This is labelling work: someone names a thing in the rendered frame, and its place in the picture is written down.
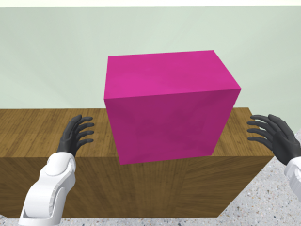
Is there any right robot forearm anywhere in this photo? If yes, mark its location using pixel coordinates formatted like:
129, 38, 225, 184
284, 156, 301, 202

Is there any carton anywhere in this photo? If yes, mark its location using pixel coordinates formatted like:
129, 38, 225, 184
103, 50, 241, 165

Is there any left robot hand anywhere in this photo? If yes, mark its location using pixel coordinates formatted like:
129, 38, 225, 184
56, 114, 95, 158

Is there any pedestal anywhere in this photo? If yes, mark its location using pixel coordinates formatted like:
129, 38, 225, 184
0, 107, 274, 218

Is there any right robot hand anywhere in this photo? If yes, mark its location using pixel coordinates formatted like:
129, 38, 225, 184
247, 114, 301, 166

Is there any left robot forearm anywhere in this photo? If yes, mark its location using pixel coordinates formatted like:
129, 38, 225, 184
18, 152, 76, 226

